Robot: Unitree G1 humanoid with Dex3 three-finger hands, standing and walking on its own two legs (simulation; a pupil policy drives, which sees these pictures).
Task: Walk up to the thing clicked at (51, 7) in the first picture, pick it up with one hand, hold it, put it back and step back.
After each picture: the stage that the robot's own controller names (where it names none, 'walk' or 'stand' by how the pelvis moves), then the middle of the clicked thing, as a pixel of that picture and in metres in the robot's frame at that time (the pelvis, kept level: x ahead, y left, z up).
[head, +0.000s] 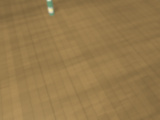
stand; (50, 6) +1.95 +0.40 -0.65
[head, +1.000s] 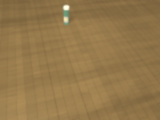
walk; (66, 15) +1.85 +0.15 -0.64
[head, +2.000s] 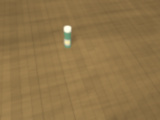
walk; (67, 37) +1.26 +0.10 -0.65
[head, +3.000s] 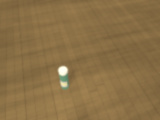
walk; (64, 78) +0.80 +0.15 -0.64
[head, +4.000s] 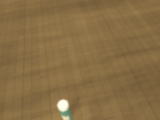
walk; (65, 111) +0.49 +0.19 -0.63
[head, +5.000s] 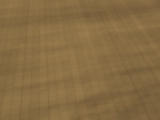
stand; out of the picture +0.37 +0.14 -0.65
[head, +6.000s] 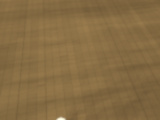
stand; out of the picture +0.37 +0.15 -0.65
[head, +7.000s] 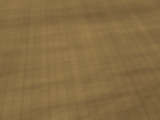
stand; out of the picture +0.37 +0.14 -0.66
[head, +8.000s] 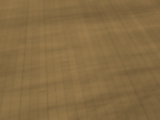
stand; out of the picture +0.36 +0.15 -0.66
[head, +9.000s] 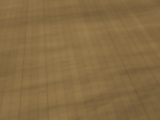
stand; out of the picture +0.35 +0.15 -0.66
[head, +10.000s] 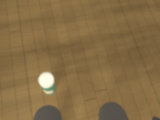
go down; (48, 84) +0.40 +0.15 -0.43
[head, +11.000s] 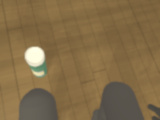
go down; (38, 64) +0.45 +0.17 -0.29
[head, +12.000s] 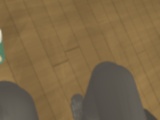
close in; out of the picture +0.44 +0.21 -0.18
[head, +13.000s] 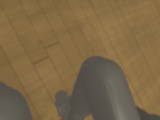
close; out of the picture +0.44 +0.23 -0.17
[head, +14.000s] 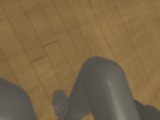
lift; out of the picture +0.41 +0.23 -0.17
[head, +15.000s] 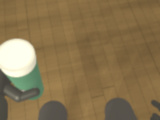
lift; (26, 76) +0.33 +0.17 +0.02
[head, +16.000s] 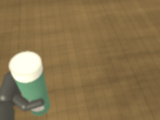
hold; (34, 89) +0.30 +0.16 +0.04
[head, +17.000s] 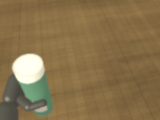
hold; (37, 90) +0.31 +0.16 +0.04
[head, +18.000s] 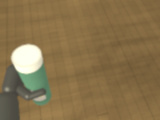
crouch; (35, 80) +0.35 +0.15 +0.00
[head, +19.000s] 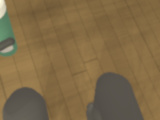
lower; out of the picture +0.49 +0.19 -0.04
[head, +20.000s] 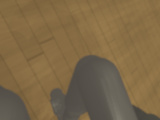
lower; out of the picture +0.45 +0.25 -0.17
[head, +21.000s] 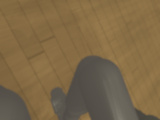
lower; out of the picture +0.45 +0.26 -0.17
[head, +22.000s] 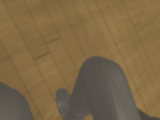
lower; out of the picture +0.44 +0.25 -0.17
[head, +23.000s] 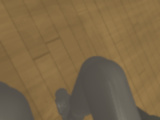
lower; out of the picture +0.44 +0.25 -0.17
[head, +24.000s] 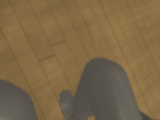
draw back; out of the picture +0.43 +0.22 -0.16
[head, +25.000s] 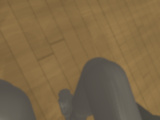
rise; out of the picture +0.43 +0.22 -0.17
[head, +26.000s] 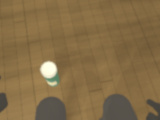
walk; (51, 75) +0.43 +0.16 -0.39
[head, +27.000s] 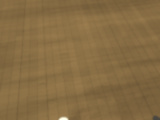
stand; out of the picture +0.37 +0.13 -0.60
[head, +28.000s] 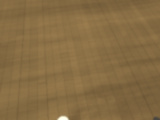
stand; out of the picture +0.37 +0.14 -0.60
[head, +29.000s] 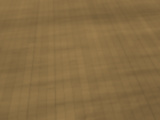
stand; out of the picture +0.39 +0.11 -0.65
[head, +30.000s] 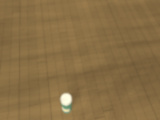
walk; (66, 104) +0.43 +0.08 -0.64
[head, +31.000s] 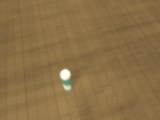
walk; (67, 81) +0.65 +0.17 -0.63
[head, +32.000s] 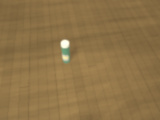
stand; (65, 52) +0.99 +0.15 -0.63
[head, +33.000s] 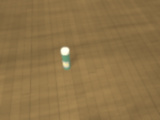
stand; (66, 59) +0.99 +0.16 -0.65
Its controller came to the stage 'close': yes
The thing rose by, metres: 0.69
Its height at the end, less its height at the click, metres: +0.00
